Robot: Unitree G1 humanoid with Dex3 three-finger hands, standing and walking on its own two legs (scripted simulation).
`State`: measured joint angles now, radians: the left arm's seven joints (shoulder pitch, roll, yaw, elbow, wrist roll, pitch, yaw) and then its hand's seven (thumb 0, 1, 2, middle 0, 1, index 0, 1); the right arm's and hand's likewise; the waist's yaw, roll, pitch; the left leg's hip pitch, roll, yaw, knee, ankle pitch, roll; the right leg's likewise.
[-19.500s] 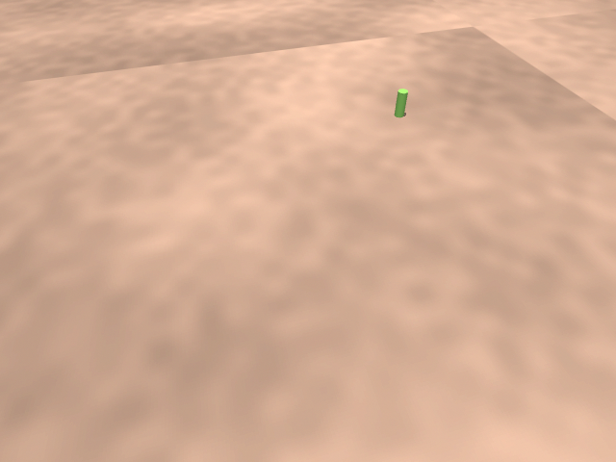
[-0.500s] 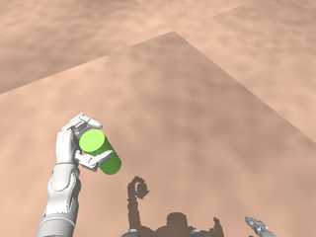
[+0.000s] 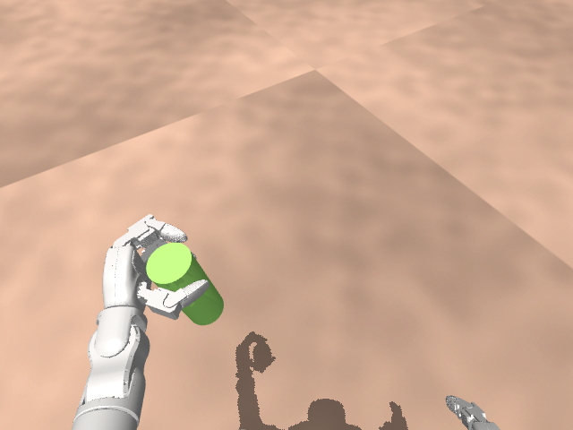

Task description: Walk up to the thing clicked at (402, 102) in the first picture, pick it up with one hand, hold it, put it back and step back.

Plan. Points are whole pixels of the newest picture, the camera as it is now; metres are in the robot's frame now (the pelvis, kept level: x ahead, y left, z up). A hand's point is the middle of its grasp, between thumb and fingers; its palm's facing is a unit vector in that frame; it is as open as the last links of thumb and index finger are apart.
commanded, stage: hold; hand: left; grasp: from the side
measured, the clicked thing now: (189, 287) +0.33 +0.16 -0.01
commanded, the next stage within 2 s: none
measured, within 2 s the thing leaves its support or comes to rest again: neither
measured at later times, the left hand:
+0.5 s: hand (167, 267) +0.33 +0.18 +0.06, palm faces +0.12 -0.99 -0.01, open 9.3 cm
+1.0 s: hand (165, 270) +0.33 +0.18 +0.06, palm faces +0.11 -0.99 -0.01, open 9.3 cm
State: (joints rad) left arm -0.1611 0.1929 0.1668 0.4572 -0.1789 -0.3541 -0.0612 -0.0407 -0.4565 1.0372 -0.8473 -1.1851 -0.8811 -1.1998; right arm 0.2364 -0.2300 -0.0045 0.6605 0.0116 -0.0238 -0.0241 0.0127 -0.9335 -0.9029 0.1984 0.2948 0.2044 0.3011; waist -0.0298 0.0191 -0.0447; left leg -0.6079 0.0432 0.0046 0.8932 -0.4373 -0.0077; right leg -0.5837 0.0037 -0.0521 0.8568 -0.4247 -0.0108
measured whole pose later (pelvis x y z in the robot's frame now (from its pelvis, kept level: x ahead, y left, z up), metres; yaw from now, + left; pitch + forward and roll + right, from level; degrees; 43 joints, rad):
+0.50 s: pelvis +0.00 +0.00 +0.01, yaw +0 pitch +7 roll -1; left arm -0.13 0.19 0.15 0.42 -0.17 -0.34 -0.04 -0.04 -0.45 1.03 -0.85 -1.18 -0.88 -1.20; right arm 0.23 -0.22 0.00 0.66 0.01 -0.04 -0.03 0.01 -0.94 -0.90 0.20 0.29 0.20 0.30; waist -0.02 0.02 -0.03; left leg -0.54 0.04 0.01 0.84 -0.42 0.00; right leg -0.52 0.00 -0.05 0.80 -0.41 -0.01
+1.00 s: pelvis +0.00 +0.00 +0.01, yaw +0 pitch +6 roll -1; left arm -0.13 0.19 0.15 0.44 -0.17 -0.36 -0.06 -0.04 -0.44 1.02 -0.84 -1.18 -0.88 -1.20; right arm 0.23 -0.22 0.00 0.67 0.01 -0.04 -0.02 0.01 -0.93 -0.91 0.20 0.29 0.20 0.30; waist -0.02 0.02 -0.03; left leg -0.53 0.03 0.01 0.83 -0.41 0.00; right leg -0.50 0.00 -0.05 0.79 -0.40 -0.01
